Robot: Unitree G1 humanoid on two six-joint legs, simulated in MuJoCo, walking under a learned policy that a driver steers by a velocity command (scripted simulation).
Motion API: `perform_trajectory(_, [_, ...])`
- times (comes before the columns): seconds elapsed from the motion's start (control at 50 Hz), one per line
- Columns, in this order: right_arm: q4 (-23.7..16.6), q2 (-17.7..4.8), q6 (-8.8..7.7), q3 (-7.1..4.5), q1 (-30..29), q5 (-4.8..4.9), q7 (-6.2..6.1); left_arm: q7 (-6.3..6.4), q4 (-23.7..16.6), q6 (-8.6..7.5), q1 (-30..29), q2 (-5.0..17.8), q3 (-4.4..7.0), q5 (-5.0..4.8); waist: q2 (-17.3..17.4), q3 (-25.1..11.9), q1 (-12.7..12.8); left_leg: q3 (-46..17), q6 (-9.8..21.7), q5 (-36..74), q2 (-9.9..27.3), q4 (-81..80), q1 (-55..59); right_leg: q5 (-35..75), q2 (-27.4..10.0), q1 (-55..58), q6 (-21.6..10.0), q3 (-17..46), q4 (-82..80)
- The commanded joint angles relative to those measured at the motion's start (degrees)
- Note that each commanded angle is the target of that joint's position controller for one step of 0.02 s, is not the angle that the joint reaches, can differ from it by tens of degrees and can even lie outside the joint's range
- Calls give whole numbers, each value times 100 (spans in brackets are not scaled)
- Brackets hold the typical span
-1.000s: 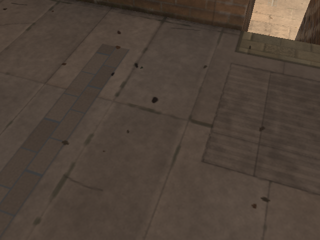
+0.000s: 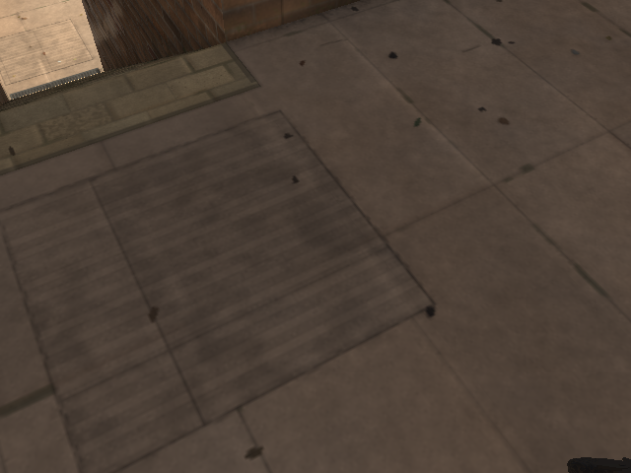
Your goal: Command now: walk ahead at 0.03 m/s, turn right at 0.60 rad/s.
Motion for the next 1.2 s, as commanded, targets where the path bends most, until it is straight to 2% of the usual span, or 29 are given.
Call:
perform_trajectory(0.02, [-356, -703, 35, -134, -6, -36, -41, -31, -315, -40, 386, 225, 41, -12, 604, -765, 121, -1221, 1159, 1306, 1343, -822, 1022, 342, -357, -332, 88, -365, 68])
perform_trajectory(0.14, [-150, -748, 88, -103, 262, 100, 120, -37, -244, -144, 224, -71, -172, 119, 1062, -1085, -40, -1097, 1314, 933, 1402, -815, 1022, 255, -510, 746, -101, -560, -2218])
perform_trajectory(0.22, [-73, -992, 159, -144, 535, 294, 183, -52, -61, -170, 466, 162, -48, 81, 1217, -674, 123, -1439, 877, -152, 1150, -579, 359, 1506, -156, 1935, -460, -837, -4585])
perform_trajectory(0.24, [-98, -882, 128, -117, 577, 308, 182, -12, -82, -171, 650, 421, 29, 118, 1018, -778, 203, -1463, 535, -637, 1014, -339, -203, 1660, -638, 2628, -671, -467, -4639])
perform_trajectory(0.26, [-247, -424, 76, -2, 492, 218, 231, 70, -117, -121, 993, 809, 117, 240, -180, -988, 275, -934, 71, -1908, 477, 1023, -1112, 2390, -1987, 3318, -1154, 715, -4790])
perform_trajectory(0.28, [-499, -473, 11, -65, 295, 301, 207, 23, -1, -101, 708, 1144, 251, 372, -1686, -657, 187, 29, -208, -2903, -14, 2210, -1746, 2894, -3048, 2265, -1971, 1539, -5207])
perform_trajectory(0.3, [-389, -936, 47, -232, 337, 270, 157, 13, -228, -219, 401, 691, 123, 425, -1034, -495, 240, -351, -392, -2805, 250, 3451, -1586, 3137, -2875, 1933, -2095, 1280, -5308])
perform_trajectory(0.36, [-24, -820, 395, -337, 1139, 231, 37, 31, -365, -424, -618, 111, -39, 174, -711, -325, -219, -333, -714, -1800, 363, 4695, -1775, 3626, -2167, 1867, -1532, -65, -5146])
perform_trajectory(0.42, [-361, -499, 481, -239, 709, 249, 105, 116, -200, -380, -316, 135, -8, 191, -536, -296, 15, -39, -887, -1199, 552, 4173, -1924, 3612, -2094, 2192, -1548, -611, -5109])
perform_trajectory(0.5, [-806, -223, 465, -94, 205, 223, 368, 147, -27, -264, -37, 529, 159, 183, -606, -482, 317, 254, -768, -1347, 724, 2824, -1511, 3738, -2379, 2584, -1619, -892, -4912])
perform_trajectory(0.6, [-911, -531, 569, -246, 360, 271, 456, -48, 120, -351, -224, 782, 306, -33, -748, -560, 167, 707, -308, -1407, 500, 1573, -474, 4099, -2617, 2420, -1316, -1264, -4401])
perform_trajectory(0.64, [-765, -572, 592, -330, 755, 332, 410, -117, 275, -402, -53, 772, 345, -156, -536, -830, -33, 961, 50, -1291, 196, 909, 657, 1928, -2559, 1948, -1000, -1520, -4063])
perform_trajectory(0.66, [-469, -868, 552, -497, 1525, 376, 346, -139, 306, -433, -15, 533, 282, -89, -62, -1051, -333, 785, 369, -1544, 39, 684, 1911, 894, -2262, 1106, -794, -1774, -3186])
perform_trajectory(0.68, [-292, -1545, 458, -716, 2414, 440, 269, -161, 52, -479, -469, 43, 106, 97, 1466, -885, -760, -1375, 1094, -2226, 1220, -99, 3089, -410, -1551, -824, -360, -2240, -785])
perform_trajectory(0.7, [-499, -2039, 133, -710, 2474, 295, 368, -156, -542, -685, -1144, -33, 55, 67, 2162, -932, -810, -5039, 2257, -4503, 2269, -1530, 3508, -857, -412, -2997, -254, -794, 541])
perform_trajectory(0.72, [-489, -1461, -65, -544, 2341, 267, 404, -238, -574, -900, -1577, 446, 151, -130, 1232, -528, -954, -4821, 2153, -4941, 2444, -1854, 3502, -356, -742, -3480, -473, -155, 792])
perform_trajectory(0.74, [-508, -1206, -153, -420, 2073, 271, 374, -299, -520, -1038, -1449, 547, 184, -153, 1131, -250, -655, -4400, 1933, -4485, 2292, -1739, 3162, 139, -830, -3360, -641, -91, 553])
perform_trajectory(0.76, [-619, -1007, -172, -338, 1718, 305, 343, -302, -310, -1112, -1076, 553, 199, -20, 650, -108, -326, -3779, 1696, -3734, 2022, -1564, 2744, 647, -982, -2993, -661, -73, 157])
perform_trajectory(0.78, [-664, -900, -152, -277, 1412, 306, 295, -296, -187, -1150, -892, 582, 230, 112, 588, -22, -123, -3190, 1514, -3070, 1735, -1524, 2294, 1117, -1058, -2519, -603, -89, -432])
perform_trajectory(0.82, [-721, -925, -144, -245, 1305, 209, 193, -329, -38, -1136, -805, 532, 239, 152, 576, -46, -35, -2574, 1383, -2344, 1323, -1590, 1835, 1802, -898, -1860, -373, -314, -1003])
perform_trajectory(0.84, [-462, -1266, -45, -364, 1493, -101, 248, -465, 204, -722, -532, 126, 3, 730, 568, -25, -55, -1966, 1119, -1877, 854, -1605, 1359, 1976, -837, -1451, -197, -756, -973])
perform_trajectory(0.9, [-282, -1102, -27, -317, 1922, 27, 338, -489, 46, -400, -865, 152, -41, 465, 729, 168, -218, -2044, 1204, -1823, 735, -1698, 969, 2144, -783, -1335, 110, -865, -1590])
perform_trajectory(1.02, [39, -1054, -186, -263, 2251, 86, 255, -547, -144, -547, -1711, 200, -109, 327, 929, 311, -623, -2172, 1133, -1149, 1099, -1770, 1690, 2783, -784, -839, -94, -865, -3432])
perform_trajectory(1.08, [187, -1177, -257, -250, 2066, 55, 227, -517, -83, -577, -1248, 370, -57, 308, 1110, 260, -339, -1826, 929, 766, 1354, -1563, 2148, 2140, -643, -58, -544, -1179, -3845])
perform_trajectory(1.12, [337, -1222, -237, -241, 2018, -41, 229, -329, 380, -583, 346, 617, 93, 280, 853, -611, 427, -1064, 730, 3977, 1050, 515, 2254, 1462, -111, 1708, -902, -1514, -3878])
perform_trajectory(1.14, [294, -1096, -230, -192, 1861, -95, 203, -236, 682, -615, 1767, 868, 176, 316, 526, -1365, 1114, -773, 634, 3428, 795, 2462, 1146, 708, -656, 3431, -1116, -834, -3689])
perform_trajectory(1.16, [-23, -485, -292, -32, 2154, 106, 250, -228, 803, -633, 2419, 1626, 355, 420, -1550, -2015, 963, -309, 266, 432, -145, 4758, -823, -2201, -2062, 4707, -1791, 2496, -4722])
perform_trajectory(1.18, [-50, -520, -379, 31, 1809, -54, 278, -366, 863, -646, 1925, 1126, 226, 273, -1506, -1384, 678, -653, 362, -1667, -355, 5097, -1935, -2343, -2264, 4438, -1843, 4608, -5901])
perform_trajectory(1.2, [-69, -691, -398, 16, 1478, -93, 283, -408, 796, -660, 1363, 853, 185, 258, -725, -643, 405, -670, 398, -1246, 74, 5265, -2249, -1422, -2267, 3920, -1918, 3858, -5701])
Keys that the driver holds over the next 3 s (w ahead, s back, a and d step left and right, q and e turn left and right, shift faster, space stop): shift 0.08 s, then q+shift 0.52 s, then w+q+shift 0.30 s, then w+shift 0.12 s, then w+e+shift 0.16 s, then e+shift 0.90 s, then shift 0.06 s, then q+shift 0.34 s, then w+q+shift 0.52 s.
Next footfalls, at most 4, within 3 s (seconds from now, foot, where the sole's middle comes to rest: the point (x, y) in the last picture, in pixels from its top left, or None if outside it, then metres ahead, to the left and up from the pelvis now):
0.24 right None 0.05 -0.14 -0.77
0.66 left None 0.03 0.12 -0.77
1.12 right None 0.44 0.15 -0.77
1.54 left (107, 375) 0.65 0.47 -0.77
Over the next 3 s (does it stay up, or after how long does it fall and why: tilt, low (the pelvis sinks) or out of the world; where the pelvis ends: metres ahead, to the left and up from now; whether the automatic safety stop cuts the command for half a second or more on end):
stays up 0.79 0.31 0.01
